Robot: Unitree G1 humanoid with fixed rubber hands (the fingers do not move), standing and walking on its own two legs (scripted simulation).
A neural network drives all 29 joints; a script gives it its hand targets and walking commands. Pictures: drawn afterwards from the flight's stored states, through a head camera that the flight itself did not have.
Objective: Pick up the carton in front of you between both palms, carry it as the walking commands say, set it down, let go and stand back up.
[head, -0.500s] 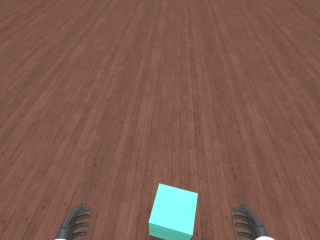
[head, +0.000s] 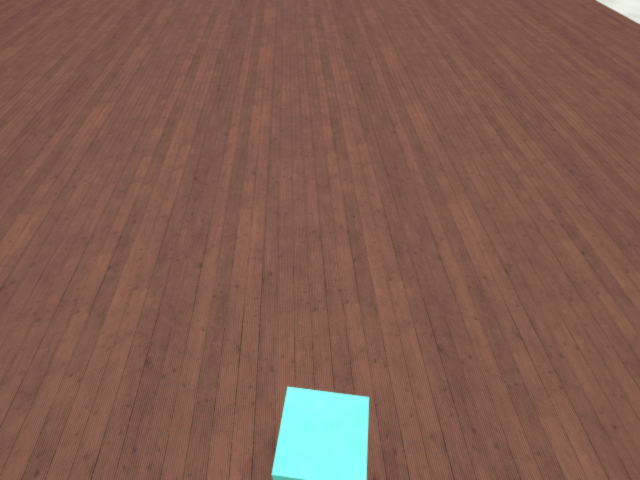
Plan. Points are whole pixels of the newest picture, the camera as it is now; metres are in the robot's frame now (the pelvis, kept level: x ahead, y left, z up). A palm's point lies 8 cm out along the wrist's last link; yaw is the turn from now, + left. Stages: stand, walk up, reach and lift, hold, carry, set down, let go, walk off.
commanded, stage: stand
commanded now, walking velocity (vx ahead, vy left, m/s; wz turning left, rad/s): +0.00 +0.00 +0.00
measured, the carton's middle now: (322, 448) +0.35 -0.03 -0.62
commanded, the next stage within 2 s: none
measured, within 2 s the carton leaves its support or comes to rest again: neither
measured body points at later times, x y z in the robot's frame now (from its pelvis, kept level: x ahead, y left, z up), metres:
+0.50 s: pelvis -0.01 +0.00 +0.00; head +0.00 -0.01 +0.45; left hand +0.07 +0.26 -0.12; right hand +0.01 -0.27 -0.13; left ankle -0.12 +0.12 -0.71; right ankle -0.01 -0.11 -0.71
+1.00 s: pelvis -0.02 +0.01 +0.01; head -0.02 +0.00 +0.46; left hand +0.05 +0.26 -0.13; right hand -0.05 -0.25 -0.14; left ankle -0.12 +0.13 -0.71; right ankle -0.01 -0.11 -0.71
